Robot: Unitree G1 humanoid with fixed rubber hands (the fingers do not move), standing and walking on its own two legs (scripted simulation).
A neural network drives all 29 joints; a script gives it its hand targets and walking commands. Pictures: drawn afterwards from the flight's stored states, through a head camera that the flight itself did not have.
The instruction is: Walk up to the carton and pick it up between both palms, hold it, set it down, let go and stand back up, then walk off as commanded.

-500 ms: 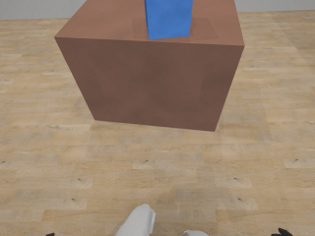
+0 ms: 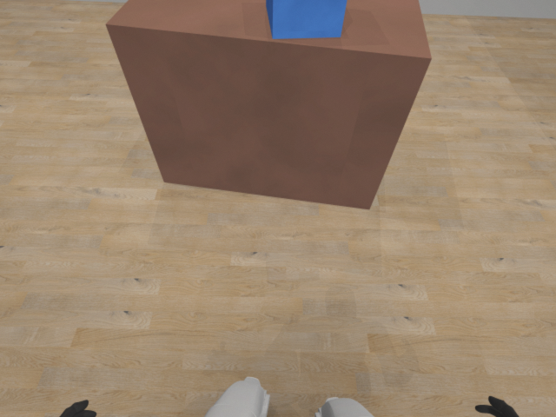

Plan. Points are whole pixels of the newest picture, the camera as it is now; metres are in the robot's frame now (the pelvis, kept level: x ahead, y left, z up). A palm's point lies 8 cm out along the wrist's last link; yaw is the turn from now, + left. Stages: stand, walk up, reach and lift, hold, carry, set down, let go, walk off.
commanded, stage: walk off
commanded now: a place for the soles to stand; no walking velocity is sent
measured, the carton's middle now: out of the picture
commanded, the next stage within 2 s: stand in 0.58 s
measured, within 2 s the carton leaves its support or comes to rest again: neither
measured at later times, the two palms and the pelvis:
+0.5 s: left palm out of the picture +0.07 +0.33 -0.08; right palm out of the picture +0.10 -0.31 -0.09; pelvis -0.01 -0.01 +0.01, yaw +1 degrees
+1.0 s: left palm out of the picture +0.09 +0.32 -0.07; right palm out of the picture +0.11 -0.31 -0.08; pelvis +0.00 +0.00 +0.01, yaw +1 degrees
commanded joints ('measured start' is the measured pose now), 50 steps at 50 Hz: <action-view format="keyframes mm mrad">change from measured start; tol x32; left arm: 1 99 196 92 46 1 -51 -6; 50 -91 149 45 46 -9 -73 -4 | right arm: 1 -102 -260 -86 -86 -86 0 18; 50 -107 -215 -44 70 -45 -73 2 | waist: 1 2 246 -144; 4 44 -156 -29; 14 -76 211 -347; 50 -14 2 -346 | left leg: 1 -11 225 -381 -522 -526 100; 5 -239 39 -128 130 -200 -46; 12 243 72 -7 -251 -27 10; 14 414 256 -421 -484 53 97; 25 -82 77 -8 31 -256 -27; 30 301 314 -416 -452 200 88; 37 184 203 -184 -250 430 74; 50 196 168 -132 -307 244 44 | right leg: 1 99 -63 -75 -350 -51 11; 4 42 -400 619 -780 -478 -141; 13 -69 -199 143 -265 334 -43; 16 -146 -53 -42 -73 -151 31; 24 105 -391 490 -623 -17 -176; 29 -76 -181 126 -251 340 -41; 31 -60 -79 -25 -202 -44 28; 39 135 -192 133 -418 539 -47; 50 109 -152 100 -428 365 -27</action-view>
